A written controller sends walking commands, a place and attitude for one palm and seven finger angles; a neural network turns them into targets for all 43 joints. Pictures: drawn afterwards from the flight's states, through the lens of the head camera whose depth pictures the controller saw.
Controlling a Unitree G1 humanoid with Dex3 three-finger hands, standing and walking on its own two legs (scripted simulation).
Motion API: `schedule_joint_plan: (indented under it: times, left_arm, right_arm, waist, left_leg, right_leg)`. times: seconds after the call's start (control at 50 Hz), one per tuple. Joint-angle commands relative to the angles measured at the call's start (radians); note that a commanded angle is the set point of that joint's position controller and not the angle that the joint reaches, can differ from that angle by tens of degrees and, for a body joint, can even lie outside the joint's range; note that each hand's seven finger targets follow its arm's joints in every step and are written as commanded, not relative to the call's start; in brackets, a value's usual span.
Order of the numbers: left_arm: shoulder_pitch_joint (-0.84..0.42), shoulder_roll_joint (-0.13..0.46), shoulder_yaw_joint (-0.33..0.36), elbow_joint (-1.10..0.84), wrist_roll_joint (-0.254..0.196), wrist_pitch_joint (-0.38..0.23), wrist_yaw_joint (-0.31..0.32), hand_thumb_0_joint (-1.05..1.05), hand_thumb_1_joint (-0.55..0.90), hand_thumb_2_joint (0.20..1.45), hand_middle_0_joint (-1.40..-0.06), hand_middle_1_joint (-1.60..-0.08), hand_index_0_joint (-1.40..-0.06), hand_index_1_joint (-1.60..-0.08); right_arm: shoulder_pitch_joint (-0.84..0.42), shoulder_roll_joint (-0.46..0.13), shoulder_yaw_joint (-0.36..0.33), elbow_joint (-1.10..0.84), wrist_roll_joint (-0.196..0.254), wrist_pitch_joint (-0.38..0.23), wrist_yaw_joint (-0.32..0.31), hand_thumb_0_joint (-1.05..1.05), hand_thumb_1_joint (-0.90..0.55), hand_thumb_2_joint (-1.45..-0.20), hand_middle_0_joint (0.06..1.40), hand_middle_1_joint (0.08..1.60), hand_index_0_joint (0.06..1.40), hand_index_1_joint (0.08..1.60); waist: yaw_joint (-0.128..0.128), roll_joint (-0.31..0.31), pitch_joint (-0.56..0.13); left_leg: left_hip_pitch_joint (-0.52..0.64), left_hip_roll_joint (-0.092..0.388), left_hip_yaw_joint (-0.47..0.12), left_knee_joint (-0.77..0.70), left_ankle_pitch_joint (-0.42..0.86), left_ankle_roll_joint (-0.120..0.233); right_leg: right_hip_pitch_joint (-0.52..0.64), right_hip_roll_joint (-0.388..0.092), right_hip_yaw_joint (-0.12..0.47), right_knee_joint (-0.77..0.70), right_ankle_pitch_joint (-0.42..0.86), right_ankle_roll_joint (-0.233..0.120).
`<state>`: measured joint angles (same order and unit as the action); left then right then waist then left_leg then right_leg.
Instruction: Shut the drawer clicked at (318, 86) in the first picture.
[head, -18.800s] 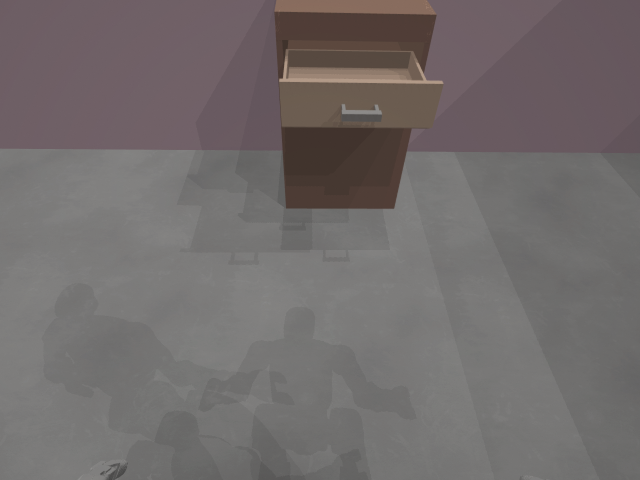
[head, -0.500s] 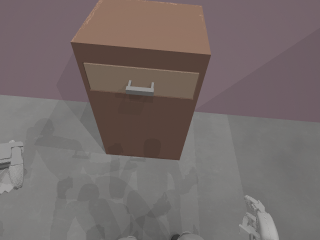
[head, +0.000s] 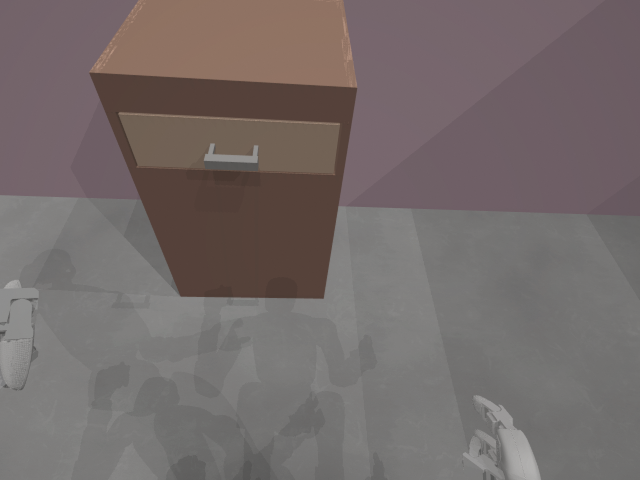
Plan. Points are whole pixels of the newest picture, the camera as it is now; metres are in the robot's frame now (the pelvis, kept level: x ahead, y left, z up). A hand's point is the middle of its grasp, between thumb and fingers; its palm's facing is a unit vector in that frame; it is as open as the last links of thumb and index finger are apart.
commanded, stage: stop stepping back and stand still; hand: left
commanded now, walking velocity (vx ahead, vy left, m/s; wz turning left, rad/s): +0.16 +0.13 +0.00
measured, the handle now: (233, 155) +0.76 +0.22 -0.09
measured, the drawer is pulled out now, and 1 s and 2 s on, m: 0.00 0.00 0.00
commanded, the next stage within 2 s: let the arm hang, fingers relaxed in 0.64 s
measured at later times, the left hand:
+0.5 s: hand out of the picture +0.11 +0.27 +0.16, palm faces +0.48 -0.79 -0.39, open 3.2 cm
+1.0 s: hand out of the picture +0.03 +0.19 -0.16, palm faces +0.13 -0.97 -0.21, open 3.1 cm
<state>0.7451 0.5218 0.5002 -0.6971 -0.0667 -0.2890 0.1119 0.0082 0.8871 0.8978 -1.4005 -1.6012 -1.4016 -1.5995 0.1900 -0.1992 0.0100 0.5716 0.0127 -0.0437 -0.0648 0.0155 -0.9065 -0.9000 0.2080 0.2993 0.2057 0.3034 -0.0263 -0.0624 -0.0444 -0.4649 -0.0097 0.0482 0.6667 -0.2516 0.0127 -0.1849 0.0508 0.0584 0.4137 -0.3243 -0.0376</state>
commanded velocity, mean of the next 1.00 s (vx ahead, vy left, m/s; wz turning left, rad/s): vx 0.10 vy -0.01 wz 0.00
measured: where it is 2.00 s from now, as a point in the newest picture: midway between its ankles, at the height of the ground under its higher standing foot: outside the picture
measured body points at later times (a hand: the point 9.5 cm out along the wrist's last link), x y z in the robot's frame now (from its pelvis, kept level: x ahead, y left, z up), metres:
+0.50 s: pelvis -0.09 +0.01 -0.01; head -0.10 +0.03 +0.44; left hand +0.07 +0.31 +0.18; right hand +0.07 -0.22 -0.09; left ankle -0.08 +0.12 -0.74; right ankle -0.08 -0.09 -0.72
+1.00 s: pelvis -0.07 +0.00 -0.03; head -0.07 +0.00 +0.42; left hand +0.02 +0.24 -0.14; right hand +0.03 -0.23 -0.16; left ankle -0.06 +0.13 -0.74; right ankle -0.03 -0.08 -0.74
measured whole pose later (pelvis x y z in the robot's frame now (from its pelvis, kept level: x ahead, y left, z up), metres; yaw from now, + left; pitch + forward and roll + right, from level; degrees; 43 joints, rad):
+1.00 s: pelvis -0.07 +0.00 -0.03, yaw +8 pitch -2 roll +2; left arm 0.29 0.16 0.04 0.66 0.03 0.06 0.02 0.01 0.92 0.90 -1.16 -1.38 -1.16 -1.37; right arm 0.26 -0.20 0.00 0.83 -0.04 0.00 -0.01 0.01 -0.91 -0.90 0.20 0.30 0.20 0.30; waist -0.06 -0.03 0.02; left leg -0.37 -0.02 0.01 0.75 -0.40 0.01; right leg -0.38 0.01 -0.02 0.77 -0.35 -0.04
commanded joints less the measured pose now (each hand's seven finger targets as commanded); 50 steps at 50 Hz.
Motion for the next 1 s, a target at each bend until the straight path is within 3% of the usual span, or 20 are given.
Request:
schedule_joint_plan:
  times: [0.0, 0.04, 0.14, 0.18, 0.24, 0.36, 0.4, 0.42, 0.5, 0.56, 0.62, 0.7, 0.72, 0.74, 0.78, 0.82, 0.88, 0.92, 0.94, 0.98]
  left_arm:
    - [-0.014, 0.028, 0.024, -0.015, -0.01, 0.016, 0.035, 0.0, 0.9, 0.9, -1.4, -1.6, -1.4, -1.6]
    - [-0.049, 0.019, -0.03, -0.014, 0.002, 0.015, 0.033, 0.0, 0.9, 0.9, -1.4, -1.6, -1.4, -1.6]
    - [-0.16, 0.04, -0.032, -0.123, 0.032, 0.022, 0.044, 0.0, 0.9, 0.9, -1.4, -1.6, -1.4, -1.6]
    - [-0.156, 0.078, 0.007, -0.143, 0.033, 0.02, 0.046, 0.0, 0.9, 0.9, -1.4, -1.6, -1.4, -1.6]
    - [-0.151, 0.055, 0.001, -0.083, 0.033, 0.018, 0.05, 0.0, 0.9, 0.9, -1.4, -1.6, -1.4, -1.6]
    - [-0.272, -0.006, -0.057, 0.019, 0.045, 0.024, 0.065, 0.0, 0.9, 0.9, -1.4, -1.6, -1.4, -1.6]
    - [-0.288, -0.026, -0.075, -0.026, 0.05, 0.011, 0.065, 0.0, 0.9, 0.9, -1.4, -1.6, -1.4, -1.6]
    - [-0.316, -0.002, -0.06, -0.061, 0.064, 0.006, 0.067, 0.0, 0.9, 0.9, -1.4, -1.6, -1.4, -1.6]
    - [-0.188, 0.037, -0.013, -0.099, 0.05, 0.017, 0.055, 0.0, 0.9, 0.9, -1.4, -1.6, -1.4, -1.6]
    - [-0.104, 0.038, -0.003, -0.091, 0.046, 0.027, 0.056, 0.0, 0.9, 0.9, -1.4, -1.6, -1.4, -1.6]
    - [-0.152, 0.077, 0.036, -0.085, 0.032, 0.025, 0.055, 0.0, 0.9, 0.9, -1.4, -1.6, -1.4, -1.6]
    - [-0.162, 0.034, 0.017, -0.039, 0.039, 0.024, 0.048, 0.0, 0.9, 0.9, -1.4, -1.6, -1.4, -1.6]
    - [-0.336, -0.181, -0.343, 0.722, 0.133, 0.209, -0.069, 0.0, 0.9, 0.9, -1.4, -1.6, -1.4, -1.6]
    - [-0.312, -0.21, -0.351, 0.748, 0.112, 0.283, -0.088, 0.0, 0.9, 0.9, -1.36, -1.557, -1.36, -1.557]
    - [-0.315, -0.275, -0.387, 0.782, 0.1, 0.307, -0.103, 0.0, 0.9, 0.9, -1.28, -1.47, -1.28, -1.47]
    - [-0.403, -0.236, -0.386, 0.828, 0.095, 0.298, -0.102, 0.0, 0.9, 0.9, -1.2, -1.383, -1.2, -1.383]
    - [-0.418, -0.225, -0.396, 1.051, 0.096, 0.288, -0.103, 0.0, 0.9, 0.9, -1.08, -1.253, -1.08, -1.253]
    - [-0.335, -0.138, -0.396, 1.21, 0.097, 0.28, -0.096, 0.0, 0.9, 0.9, -1.0, -1.167, -1.0, -1.167]
    - [-0.364, -0.102, -0.406, 1.259, 0.091, 0.282, -0.096, 0.0, 0.9, 0.9, -0.96, -1.123, -0.96, -1.123]
    - [-0.458, -0.119, -0.423, 1.341, 0.09, 0.284, -0.095, 0.0, 0.9, 0.9, -0.88, -1.037, -0.88, -1.037]
  right_arm:
    - [-0.075, -0.147, -0.051, -0.129, 0.004, -0.068, -0.023, 0.0, -0.9, -0.9, 0.2, 0.3, 0.2, 0.3]
    - [-0.027, -0.177, -0.067, -0.137, 0.023, -0.092, -0.019, 0.0, -0.9, -0.9, 0.2, 0.3, 0.2, 0.3]
    - [-0.069, -0.175, -0.055, -0.143, -0.01, -0.119, -0.025, 0.0, -0.9, -0.9, 0.2, 0.3, 0.2, 0.3]
    - [-0.091, -0.168, -0.056, -0.151, -0.012, -0.115, -0.024, 0.0, -0.9, -0.9, 0.2, 0.3, 0.2, 0.3]
    - [-0.065, -0.142, -0.067, -0.12, -0.019, -0.091, -0.025, 0.0, -0.9, -0.9, 0.2, 0.3, 0.2, 0.3]
    - [-0.023, -0.118, -0.034, -0.094, -0.026, -0.102, -0.048, 0.0, -0.9, -0.9, 0.2, 0.3, 0.2, 0.3]
    - [-0.013, -0.147, -0.032, -0.111, -0.02, -0.126, -0.055, 0.0, -0.9, -0.9, 0.2, 0.3, 0.2, 0.3]
    - [-0.011, -0.128, -0.029, -0.116, -0.018, -0.137, -0.048, 0.0, -0.9, -0.9, 0.2, 0.3, 0.2, 0.3]
    - [-0.014, -0.112, -0.03, -0.094, -0.033, -0.171, -0.018, 0.0, -0.9, -0.9, 0.2, 0.3, 0.2, 0.3]
    - [-0.047, -0.13, -0.03, -0.106, -0.027, -0.155, -0.009, 0.0, -0.9, -0.9, 0.2, 0.3, 0.2, 0.3]
    - [-0.056, -0.116, -0.049, -0.115, -0.026, -0.118, -0.009, 0.0, -0.9, -0.9, 0.2, 0.3, 0.2, 0.3]
    - [-0.03, -0.094, -0.038, -0.097, -0.023, -0.101, -0.008, 0.0, -0.9, -0.9, 0.2, 0.3, 0.2, 0.3]
    - [0.059, -0.172, -0.085, 0.162, -0.022, -0.099, 0.096, 0.0, -0.9, -0.9, 0.2, 0.3, 0.2, 0.3]
    - [0.147, -0.086, -0.07, 0.147, -0.015, -0.03, 0.093, 0.0, -0.9, -0.9, 0.2, 0.3, 0.2, 0.3]
    - [0.13, -0.127, -0.063, 0.11, -0.038, -0.01, 0.085, 0.0, -0.9, -0.9, 0.2, 0.3, 0.2, 0.3]
    - [0.113, -0.216, -0.079, 0.072, -0.067, -0.009, 0.062, 0.0, -0.9, -0.9, 0.2, 0.3, 0.2, 0.3]
    - [0.024, -0.184, -0.051, 0.1, -0.071, -0.009, 0.044, 0.0, -0.9, -0.9, 0.2, 0.3, 0.2, 0.3]
    - [0.022, -0.114, -0.047, 0.134, -0.036, 0.009, 0.041, 0.0, -0.9, -0.9, 0.2, 0.3, 0.2, 0.3]
    - [0.051, -0.081, -0.046, 0.151, -0.028, 0.026, 0.044, 0.0, -0.9, -0.9, 0.2, 0.3, 0.2, 0.3]
    - [0.075, -0.087, -0.057, 0.217, -0.033, 0.061, 0.048, 0.0, -0.9, -0.9, 0.2, 0.3, 0.2, 0.3]
  waist:
    - [-0.004, 0.153, -0.109]
    - [0.014, 0.175, -0.119]
    - [0.026, 0.148, -0.043]
    - [0.018, 0.04, 0.0]
    - [0.014, -0.075, 0.088]
    - [-0.014, 0.106, 0.091]
    - [-0.013, 0.379, 0.103]
    - [-0.016, 0.368, 0.094]
    - [0.015, 0.18, 0.008]
    - [0.034, 0.18, -0.004]
    - [0.023, -0.137, 0.039]
    - [0.001, -0.052, 0.047]
    - [-0.065, 0.027, 0.055]
    - [-0.064, 0.051, 0.006]
    - [-0.039, 0.24, 0.054]
    - [-0.039, 0.083, 0.029]
    - [0.037, 0.055, -0.045]
    - [0.062, -0.106, -0.049]
    - [0.034, -0.113, 0.007]
    - [0.009, -0.091, 0.113]
  left_leg:
    - [0.347, 0.093, -0.06, -0.242, 0.512, 0.039]
    - [0.459, 0.2, -0.152, -0.262, 0.561, 0.092]
    - [0.191, 0.184, -0.236, -0.348, 0.167, 0.083]
    - [0.119, 0.095, -0.173, -0.298, -0.152, 0.052]
    - [0.155, 0.006, -0.057, 0.162, -0.105, -0.011]
    - [0.261, 0.056, -0.041, -0.174, -0.179, 0.04]
    - [0.275, 0.256, -0.427, -0.434, -0.429, 0.145]
    - [0.273, 0.324, -0.54, -0.479, -0.362, 0.197]
    - [0.262, 0.281, -0.364, -0.354, 0.105, 0.172]
    - [0.016, 0.181, -0.157, -0.225, -0.034, 0.089]
    - [-0.145, 0.015, -0.009, 0.298, -0.231, 0.003]
    - [0.096, 0.089, -0.053, 0.126, -0.159, 0.011]
    - [0.046, 0.12, -0.038, 0.125, -0.146, 0.007]
    - [0.235, 0.053, -0.012, 0.033, -0.024, -0.005]
    - [0.174, 0.235, -0.34, -0.218, 0.103, 0.1]
    - [0.115, 0.384, -0.564, -0.3, 0.25, 0.253]
    - [0.092, 0.247, -0.322, -0.168, 0.565, 0.152]
    - [-0.019, 0.029, -0.085, 0.013, 0.085, 0.018]
    - [0.003, -0.024, -0.033, 0.078, -0.201, -0.004]
    - [0.059, -0.004, -0.065, 0.193, -0.24, 0.01]
  right_leg:
    - [-0.103, -0.141, -0.048, 0.116, 0.53, 0.061]
    - [-0.215, -0.077, -0.027, 0.18, 0.032, 0.118]
    - [-0.011, -0.067, -0.033, 0.081, -0.011, 0.051]
    - [-0.029, -0.125, 0.062, -0.094, -0.133, 0.022]
    - [-0.304, -0.338, 0.322, -0.302, -0.496, -0.123]
    - [-0.32, -0.214, 0.061, -0.017, -0.386, -0.068]
    - [-0.382, -0.047, -0.072, 0.332, -0.219, 0.02]
    - [-0.413, -0.029, -0.088, 0.506, -0.191, 0.041]
    - [-0.254, -0.08, -0.068, 0.386, -0.16, 0.041]
    - [0.105, -0.061, -0.102, 0.07, -0.014, 0.025]
    - [0.038, -0.411, 0.446, -0.232, -0.233, -0.161]
    - [-0.189, -0.334, 0.206, -0.152, -0.176, -0.14]
    - [-0.214, -0.35, -0.063, 0.117, 0.324, -0.103]
    - [-0.298, -0.233, -0.066, 0.158, 0.164, -0.066]
    - [-0.441, -0.081, -0.145, 0.448, -0.193, 0.04]
    - [-0.404, -0.074, 0.008, 0.673, -0.261, 0.045]
    - [-0.127, -0.076, -0.037, 0.334, -0.055, 0.053]
    - [0.031, -0.222, 0.194, 0.081, 0.38, 0.028]
    - [-0.055, -0.332, 0.328, -0.062, 0.345, -0.016]
    - [-0.197, -0.297, 0.326, -0.174, 0.061, -0.029]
